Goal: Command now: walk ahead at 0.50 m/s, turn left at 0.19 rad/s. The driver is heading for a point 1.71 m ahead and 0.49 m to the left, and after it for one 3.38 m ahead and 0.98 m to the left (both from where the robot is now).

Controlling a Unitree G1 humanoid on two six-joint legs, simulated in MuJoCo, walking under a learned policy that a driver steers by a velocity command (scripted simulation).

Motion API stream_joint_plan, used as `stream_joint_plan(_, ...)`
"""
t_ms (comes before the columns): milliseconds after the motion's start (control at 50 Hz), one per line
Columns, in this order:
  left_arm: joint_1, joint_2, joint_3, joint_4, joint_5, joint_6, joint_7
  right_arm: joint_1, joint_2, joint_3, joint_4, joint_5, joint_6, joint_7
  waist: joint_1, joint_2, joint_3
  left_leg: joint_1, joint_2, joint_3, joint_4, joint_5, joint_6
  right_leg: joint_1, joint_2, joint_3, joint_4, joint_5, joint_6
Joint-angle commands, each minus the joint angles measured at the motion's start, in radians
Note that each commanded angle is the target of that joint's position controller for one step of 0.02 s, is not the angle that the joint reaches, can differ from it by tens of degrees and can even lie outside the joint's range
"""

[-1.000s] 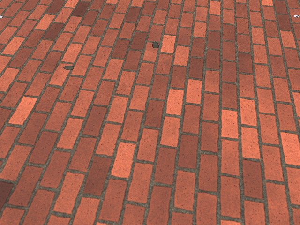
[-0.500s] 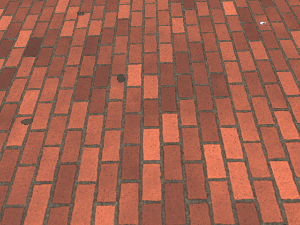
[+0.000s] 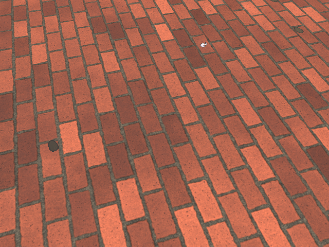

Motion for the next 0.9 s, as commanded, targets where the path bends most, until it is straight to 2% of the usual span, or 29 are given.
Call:
stream_joint_plan(20,-0.053,0.069,0.009,-0.076,-0.008,-0.023,0.012,-0.014,-0.185,-0.043,-0.047,-0.001,-0.007,-0.004,0.045,0.137,0.018,-0.085,0.246,-0.198,-0.037,0.398,0.138,0.135,0.039,-0.047,-0.085,0.004,-0.004)
stream_joint_plan(40,-0.030,0.079,0.013,-0.071,-0.007,-0.028,0.018,-0.016,-0.189,-0.045,-0.044,-0.002,-0.004,-0.006,0.060,0.136,0.010,-0.074,0.251,-0.215,-0.004,0.403,0.131,0.179,0.047,-0.044,-0.118,-0.020,-0.012)
stream_joint_plan(60,0.032,0.087,0.019,-0.053,-0.004,-0.036,0.026,-0.026,-0.192,-0.046,-0.042,0.000,0.000,-0.007,0.095,0.124,-0.009,-0.082,0.238,-0.212,0.066,0.434,0.117,0.275,0.061,-0.047,-0.182,-0.019,-0.023)
stream_joint_plan(80,0.144,0.119,0.033,-0.012,0.008,-0.048,0.039,-0.017,-0.172,-0.041,-0.039,0.005,0.000,-0.007,0.138,0.075,-0.073,-0.122,0.184,-0.174,0.222,0.462,0.097,0.448,0.055,-0.028,-0.234,-0.017,-0.046)
stream_joint_plan(100,0.303,0.191,0.054,0.008,0.031,-0.059,0.054,-0.040,-0.131,-0.029,-0.072,0.012,-0.005,-0.005,0.212,-0.026,-0.193,-0.255,0.121,-0.123,0.475,0.275,0.070,0.665,-0.135,0.166,-0.276,-0.147,-0.093)
stream_joint_plan(120,0.351,0.294,0.079,0.006,0.036,-0.049,0.063,0.035,-0.024,-0.008,-0.114,0.033,-0.003,-0.010,0.184,-0.236,-0.287,-0.540,-0.014,-0.018,0.759,-0.251,0.036,0.855,-0.396,0.533,-0.375,-0.257,-0.174)
stream_joint_plan(140,0.327,0.238,0.074,0.006,0.008,-0.035,0.062,0.024,-0.130,-0.035,-0.093,0.008,0.017,-0.021,0.179,-0.132,-0.241,-0.610,0.021,-0.081,0.883,-0.278,0.051,0.760,-0.397,0.618,-0.411,-0.332,-0.206)
stream_joint_plan(160,0.254,0.154,0.051,-0.002,0.000,-0.036,0.059,-0.022,-0.134,-0.042,-0.090,0.001,0.024,-0.016,0.144,-0.060,-0.115,-0.628,0.066,-0.108,0.902,-0.194,0.058,0.659,-0.341,0.481,-0.426,-0.321,-0.187)
stream_joint_plan(180,0.205,0.106,0.040,-0.002,-0.005,-0.042,0.056,-0.050,-0.107,-0.039,-0.090,0.002,0.027,-0.007,0.122,-0.052,-0.047,-0.612,0.095,-0.102,0.876,-0.128,0.050,0.571,-0.290,0.353,-0.458,-0.207,-0.168)
stream_joint_plan(220,0.182,0.067,0.031,0.009,-0.009,-0.056,0.060,-0.059,-0.094,-0.044,-0.084,-0.016,0.048,0.006,0.086,-0.082,-0.006,-0.566,0.121,-0.089,0.847,-0.074,0.029,0.486,-0.223,0.193,-0.492,-0.041,-0.131)
stream_joint_plan(300,0.229,0.082,0.043,0.046,-0.022,-0.084,0.060,-0.142,-0.061,-0.043,-0.119,-0.023,0.074,0.028,0.068,-0.044,0.000,-0.622,0.130,-0.073,0.843,0.030,0.003,0.493,-0.218,0.049,-0.522,0.164,-0.144)
stream_joint_plan(360,0.263,0.078,0.046,0.073,-0.020,-0.083,0.061,-0.245,-0.053,-0.037,-0.158,-0.025,0.078,0.041,0.080,-0.039,0.030,-0.682,0.138,-0.058,0.754,0.123,-0.011,0.508,-0.207,-0.042,-0.535,0.209,-0.149)
stream_joint_plan(400,0.269,0.080,0.048,0.084,-0.017,-0.081,0.060,-0.317,-0.040,-0.027,-0.184,-0.023,0.075,0.049,0.089,-0.040,0.048,-0.650,0.133,-0.029,0.627,0.201,-0.010,0.496,-0.187,-0.107,-0.535,0.220,-0.138)
stream_joint_plan(480,0.317,0.121,0.060,0.114,-0.017,-0.074,0.065,-0.439,-0.044,-0.016,-0.235,-0.028,0.073,0.063,0.117,-0.034,0.076,-0.576,0.114,0.047,0.440,0.209,0.031,0.541,-0.211,-0.178,-0.517,0.284,-0.123)
stream_joint_plan(520,0.339,0.136,0.065,0.129,-0.016,-0.062,0.069,-0.459,-0.056,-0.018,-0.251,-0.032,0.073,0.062,0.119,-0.032,0.075,-0.548,0.088,0.079,0.391,0.143,0.064,0.604,-0.223,-0.209,-0.461,0.416,-0.111)
stream_joint_plan(540,0.340,0.149,0.067,0.134,-0.015,-0.056,0.072,-0.449,-0.063,-0.021,-0.252,-0.033,0.073,0.058,0.109,-0.039,0.060,-0.509,0.060,0.100,0.375,0.094,0.084,0.632,-0.224,-0.229,-0.402,0.569,-0.104)
stream_joint_plan(560,0.342,0.167,0.071,0.138,-0.014,-0.048,0.075,-0.416,-0.073,-0.027,-0.246,-0.035,0.073,0.052,0.092,-0.053,0.030,-0.453,0.024,0.120,0.367,0.035,0.105,0.655,-0.225,-0.246,-0.315,0.731,-0.098)
stream_joint_plan(580,0.343,0.184,0.075,0.141,-0.013,-0.037,0.076,-0.339,-0.089,-0.036,-0.227,-0.036,0.069,0.045,0.057,-0.055,-0.020,-0.364,-0.017,0.128,0.347,-0.013,0.131,0.664,-0.224,-0.258,-0.176,0.838,-0.096)
stream_joint_plan(600,0.335,0.192,0.076,0.137,-0.017,-0.027,0.076,-0.199,-0.110,-0.052,-0.185,-0.041,0.059,0.034,-0.007,-0.030,-0.102,-0.182,-0.053,0.118,0.277,0.010,0.160,0.604,-0.210,-0.275,0.032,0.786,-0.080)
stream_joint_plan(620,0.336,0.170,0.069,0.112,-0.012,-0.026,0.073,-0.034,-0.187,-0.081,-0.137,-0.051,0.055,0.015,-0.072,0.060,-0.207,0.077,0.053,-0.058,0.226,-0.072,0.207,0.402,-0.182,-0.279,0.325,0.497,-0.047)
stream_joint_plan(640,0.377,0.041,0.041,0.034,-0.017,-0.032,0.050,-0.068,-0.318,-0.110,-0.155,-0.037,0.058,0.003,0.012,0.310,-0.285,0.389,0.364,-0.602,0.158,-0.077,0.360,-0.068,0.015,-0.226,0.685,-0.415,0.020)
stream_joint_plan(660,0.230,0.133,0.058,0.005,-0.009,-0.044,0.047,-0.020,-0.303,-0.109,-0.171,-0.008,0.072,-0.004,-0.064,0.138,-0.314,0.382,0.389,-0.783,0.026,-0.070,0.373,-0.183,0.050,-0.007,0.764,-0.394,0.020)
stream_joint_plan(680,0.165,0.124,0.055,-0.019,-0.024,-0.056,0.043,-0.076,-0.273,-0.101,-0.153,-0.005,0.075,-0.013,-0.032,0.099,-0.159,0.272,0.367,-0.606,0.015,0.025,0.344,-0.235,-0.011,0.017,0.726,-0.275,0.006)
stream_joint_plan(700,0.184,0.114,0.049,-0.007,-0.026,-0.066,0.046,-0.124,-0.214,-0.085,-0.150,0.000,0.070,-0.016,0.017,0.049,-0.073,0.124,0.323,-0.503,0.007,0.162,0.304,-0.174,-0.047,0.013,0.621,-0.200,0.002)
stream_joint_plan(720,0.198,0.111,0.050,0.006,-0.015,-0.059,0.048,-0.168,-0.182,-0.076,-0.154,0.003,0.062,-0.018,0.059,0.033,-0.031,0.020,0.267,-0.419,-0.002,0.271,0.271,-0.104,-0.067,0.018,0.554,-0.187,0.006)
stream_joint_plan(740,0.231,0.108,0.049,0.012,0.002,-0.041,0.048,-0.198,-0.156,-0.067,-0.160,0.008,0.055,-0.019,0.094,0.044,-0.032,-0.051,0.229,-0.361,-0.016,0.340,0.259,-0.033,-0.074,0.022,0.515,-0.185,0.018)
stream_joint_plan(780,0.246,0.093,0.048,0.012,0.014,-0.008,0.042,-0.189,-0.152,-0.062,-0.158,0.013,0.034,-0.012,0.113,0.046,-0.046,-0.102,0.193,-0.317,-0.028,0.417,0.261,0.012,-0.067,0.010,0.462,-0.187,0.038)
stream_joint_plan(840,0.156,0.075,0.044,-0.022,0.011,0.008,0.036,-0.136,-0.182,-0.070,-0.143,0.009,0.024,-0.009,0.094,0.061,-0.009,-0.134,0.162,-0.305,-0.065,0.351,0.249,-0.044,-0.062,-0.006,0.345,-0.089,0.060)
stream_joint_plan(900,0.035,0.075,0.041,-0.058,0.007,0.007,0.033,-0.074,-0.176,-0.069,-0.129,0.010,0.023,-0.010,0.050,0.083,0.020,-0.084,0.149,-0.316,-0.074,0.315,0.220,-0.112,-0.053,-0.004,0.194,0.033,0.068)
Velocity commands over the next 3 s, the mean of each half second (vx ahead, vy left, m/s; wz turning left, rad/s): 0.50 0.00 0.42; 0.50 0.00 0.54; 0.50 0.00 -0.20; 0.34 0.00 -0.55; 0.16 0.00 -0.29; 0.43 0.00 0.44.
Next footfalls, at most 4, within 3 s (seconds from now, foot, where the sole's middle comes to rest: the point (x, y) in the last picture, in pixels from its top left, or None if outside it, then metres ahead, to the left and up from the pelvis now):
0.10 right None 0.20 -0.12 -0.78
0.62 left None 0.42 0.15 -0.78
1.16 right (118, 182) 0.78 0.16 -0.78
1.68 left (60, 152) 0.96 0.44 -0.78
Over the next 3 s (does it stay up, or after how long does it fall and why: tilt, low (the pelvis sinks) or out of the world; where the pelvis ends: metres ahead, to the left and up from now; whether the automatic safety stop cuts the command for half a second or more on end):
stays up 1.20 0.36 -0.01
